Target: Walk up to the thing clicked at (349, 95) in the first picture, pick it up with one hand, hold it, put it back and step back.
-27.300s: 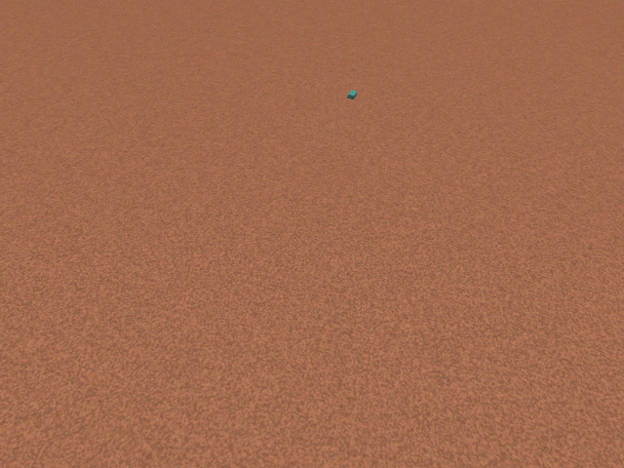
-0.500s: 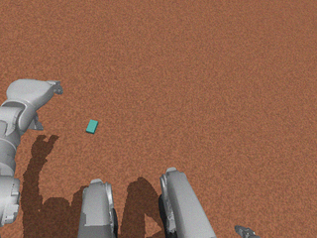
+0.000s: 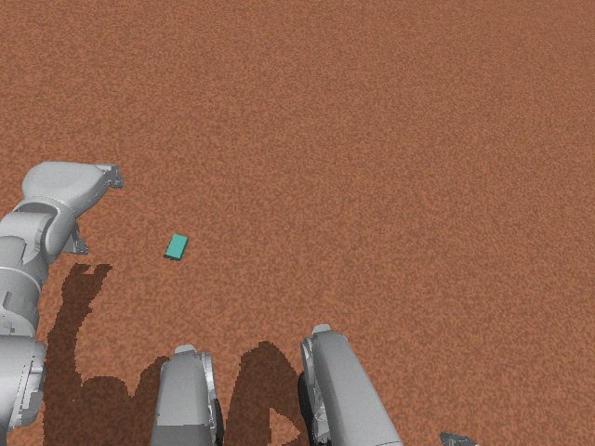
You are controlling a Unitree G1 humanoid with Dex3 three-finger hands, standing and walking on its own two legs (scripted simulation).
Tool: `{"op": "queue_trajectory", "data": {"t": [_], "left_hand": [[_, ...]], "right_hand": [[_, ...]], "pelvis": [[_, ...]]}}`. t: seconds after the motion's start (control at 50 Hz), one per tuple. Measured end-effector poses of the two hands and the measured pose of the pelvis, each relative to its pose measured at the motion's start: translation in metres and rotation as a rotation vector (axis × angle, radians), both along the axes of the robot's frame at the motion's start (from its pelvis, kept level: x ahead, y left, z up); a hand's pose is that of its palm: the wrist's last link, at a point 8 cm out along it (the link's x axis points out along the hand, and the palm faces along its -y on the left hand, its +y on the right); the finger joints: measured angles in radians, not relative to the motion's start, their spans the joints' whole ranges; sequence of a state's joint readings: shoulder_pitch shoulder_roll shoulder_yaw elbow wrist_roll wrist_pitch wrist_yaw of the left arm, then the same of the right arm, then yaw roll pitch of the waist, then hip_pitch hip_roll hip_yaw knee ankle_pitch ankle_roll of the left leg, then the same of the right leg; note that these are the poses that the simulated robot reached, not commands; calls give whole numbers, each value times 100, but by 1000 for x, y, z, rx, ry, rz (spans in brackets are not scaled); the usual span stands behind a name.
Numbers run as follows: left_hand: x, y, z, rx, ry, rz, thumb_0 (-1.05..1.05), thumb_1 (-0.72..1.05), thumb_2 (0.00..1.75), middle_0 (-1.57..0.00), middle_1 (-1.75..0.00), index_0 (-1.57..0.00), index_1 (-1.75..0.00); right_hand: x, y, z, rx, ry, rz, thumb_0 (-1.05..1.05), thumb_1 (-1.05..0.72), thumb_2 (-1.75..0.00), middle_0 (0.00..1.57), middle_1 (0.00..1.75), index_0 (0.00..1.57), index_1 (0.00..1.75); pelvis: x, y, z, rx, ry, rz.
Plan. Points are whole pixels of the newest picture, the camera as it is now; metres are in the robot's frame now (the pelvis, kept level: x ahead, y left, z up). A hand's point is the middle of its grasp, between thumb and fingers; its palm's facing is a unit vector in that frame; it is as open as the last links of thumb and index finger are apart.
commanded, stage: go down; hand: left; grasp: from above
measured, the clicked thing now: (177, 247) +0.58 +0.17 -0.56
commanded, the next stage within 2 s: none
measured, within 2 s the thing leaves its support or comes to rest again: neither
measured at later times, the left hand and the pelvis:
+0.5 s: hand (81, 216) +0.46 +0.24 -0.08, palm faces -0.42 +0.05 -0.90, open 11.6 cm; pelvis +0.00 -0.01 +0.00, yaw +0 degrees
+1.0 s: hand (76, 213) +0.46 +0.24 -0.08, palm faces -0.43 +0.05 -0.90, open 11.8 cm; pelvis +0.01 +0.00 +0.01, yaw +0 degrees
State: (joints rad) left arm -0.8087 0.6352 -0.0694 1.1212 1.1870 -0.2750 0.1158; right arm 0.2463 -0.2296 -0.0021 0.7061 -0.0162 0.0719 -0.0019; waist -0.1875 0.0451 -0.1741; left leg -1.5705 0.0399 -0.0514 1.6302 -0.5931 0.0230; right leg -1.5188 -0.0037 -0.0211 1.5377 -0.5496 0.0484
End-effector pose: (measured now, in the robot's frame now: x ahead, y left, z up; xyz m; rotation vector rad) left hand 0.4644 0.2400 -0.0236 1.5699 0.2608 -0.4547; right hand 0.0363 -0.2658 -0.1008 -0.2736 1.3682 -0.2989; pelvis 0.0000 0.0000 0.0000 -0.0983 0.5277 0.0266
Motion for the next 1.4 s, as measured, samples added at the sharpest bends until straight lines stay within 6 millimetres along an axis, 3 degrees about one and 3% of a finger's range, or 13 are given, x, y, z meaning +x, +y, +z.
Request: {"op": "queue_trajectory", "data": {"t": [0.34,0.5,0.7,0.86,1.04,1.24,1.4], "left_hand": [[1,-7,-5,0,-8,2,0,-10,64,-52,-50,-49,-54],[1,-5,1,5,-15,19,0,-11,64,-52,-51,-48,-55],[-1,-5,-6,-1,-1,5,0,-13,66,-50,-53,-47,-57],[4,-1,2,7,-34,9,0,-14,67,-51,-52,-46,-56],[2,-1,4,9,6,24,0,-13,66,-51,-51,-47,-56],[3,-7,-10,3,-20,-22,0,-13,65,-52,-50,-48,-55],[9,-5,0,19,-45,25,0,-12,65,-53,-49,-49,-54]], "right_hand": [[6,-9,-5,11,6,12,0,-93,-91,21,30,20,30],[8,-9,0,11,1,10,0,-93,-91,21,30,20,30],[9,-11,2,-1,6,8,0,-93,-91,21,30,20,30],[10,-6,5,3,9,11,0,-94,-91,21,30,20,30],[7,1,12,12,5,-3,0,-93,-91,21,30,20,30],[0,-2,2,-2,25,6,0,-93,-91,21,30,20,30],[-1,0,2,10,28,-2,0,-94,-91,21,30,20,30]], "pelvis": [[3,-6,-2,9,10,-3],[4,-8,3,10,4,-1],[7,-6,2,8,9,-3],[7,-3,5,4,5,-1],[8,0,12,1,1,-2],[5,0,0,-1,12,-2],[3,0,4,2,6,-1]]}}
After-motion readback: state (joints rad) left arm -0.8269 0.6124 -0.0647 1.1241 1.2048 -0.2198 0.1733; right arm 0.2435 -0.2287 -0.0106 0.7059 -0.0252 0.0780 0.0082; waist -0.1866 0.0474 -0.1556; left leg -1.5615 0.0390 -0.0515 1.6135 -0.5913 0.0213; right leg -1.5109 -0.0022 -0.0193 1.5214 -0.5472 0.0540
